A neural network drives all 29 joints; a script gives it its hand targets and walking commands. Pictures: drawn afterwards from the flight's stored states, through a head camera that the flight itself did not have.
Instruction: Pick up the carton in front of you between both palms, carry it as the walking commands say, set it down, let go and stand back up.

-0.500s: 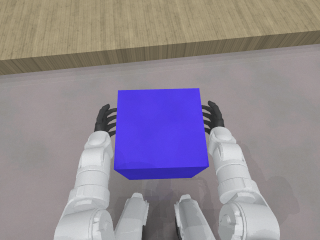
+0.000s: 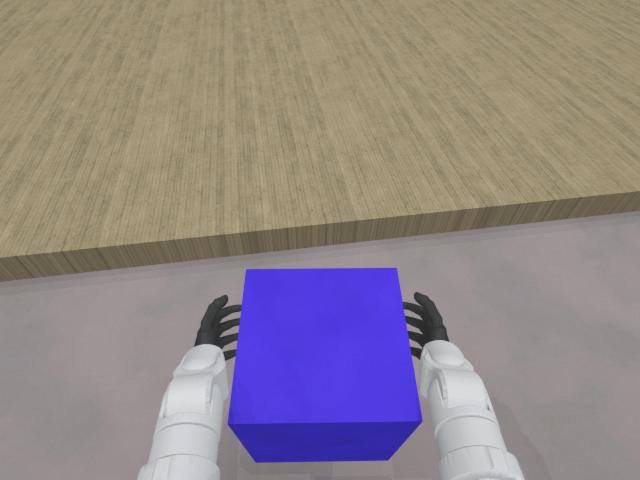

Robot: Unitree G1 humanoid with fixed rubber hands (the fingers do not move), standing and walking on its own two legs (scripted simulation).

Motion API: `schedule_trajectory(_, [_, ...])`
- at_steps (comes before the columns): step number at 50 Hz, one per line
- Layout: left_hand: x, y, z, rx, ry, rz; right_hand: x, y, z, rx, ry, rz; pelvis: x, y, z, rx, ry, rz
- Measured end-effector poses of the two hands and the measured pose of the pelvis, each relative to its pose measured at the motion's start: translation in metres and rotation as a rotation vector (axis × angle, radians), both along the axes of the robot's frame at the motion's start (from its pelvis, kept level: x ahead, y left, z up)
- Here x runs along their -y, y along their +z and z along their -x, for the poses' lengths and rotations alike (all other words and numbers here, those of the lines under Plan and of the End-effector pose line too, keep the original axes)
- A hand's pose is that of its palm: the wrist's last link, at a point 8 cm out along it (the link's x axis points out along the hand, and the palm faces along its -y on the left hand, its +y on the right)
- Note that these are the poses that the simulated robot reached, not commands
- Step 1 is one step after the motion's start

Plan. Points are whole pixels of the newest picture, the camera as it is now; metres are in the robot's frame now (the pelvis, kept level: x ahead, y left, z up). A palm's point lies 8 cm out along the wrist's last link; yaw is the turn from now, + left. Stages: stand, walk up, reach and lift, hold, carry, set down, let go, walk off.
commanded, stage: reach and lift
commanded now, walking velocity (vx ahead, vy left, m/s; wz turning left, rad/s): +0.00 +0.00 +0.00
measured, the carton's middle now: (321, 371) +0.30 +0.01 -0.08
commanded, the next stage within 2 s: hold in 1.16 s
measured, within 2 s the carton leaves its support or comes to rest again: neither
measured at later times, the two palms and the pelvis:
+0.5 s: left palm (203, 346) +0.28 +0.15 +0.04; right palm (447, 344) +0.28 -0.15 +0.04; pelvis -0.02 +0.00 +0.01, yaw +0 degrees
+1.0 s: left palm (202, 337) +0.29 +0.15 +0.05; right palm (449, 336) +0.29 -0.15 +0.05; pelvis +0.00 +0.00 +0.02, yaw +0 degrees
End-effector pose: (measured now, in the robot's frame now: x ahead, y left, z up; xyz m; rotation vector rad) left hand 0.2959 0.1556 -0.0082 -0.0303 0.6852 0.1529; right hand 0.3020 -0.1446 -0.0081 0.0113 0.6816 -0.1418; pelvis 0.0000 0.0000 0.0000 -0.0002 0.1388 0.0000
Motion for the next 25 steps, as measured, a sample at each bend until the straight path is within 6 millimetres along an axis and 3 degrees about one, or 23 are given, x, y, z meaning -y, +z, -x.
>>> schedule_trajectory(10, [0.004,0.044,0.013,0.011,-0.026,-0.016,0.004,0.044,0.017,0.011,-0.001,0.014,-0.002,0.016,0.001,0.161,-0.001,-0.001])
schedule_trajectory(25, [0.003,0.046,0.015,-0.010,-0.035,-0.028,0.003,0.047,0.018,-0.010,0.014,0.030,-0.003,0.015,0.019,0.198,-0.003,0.000])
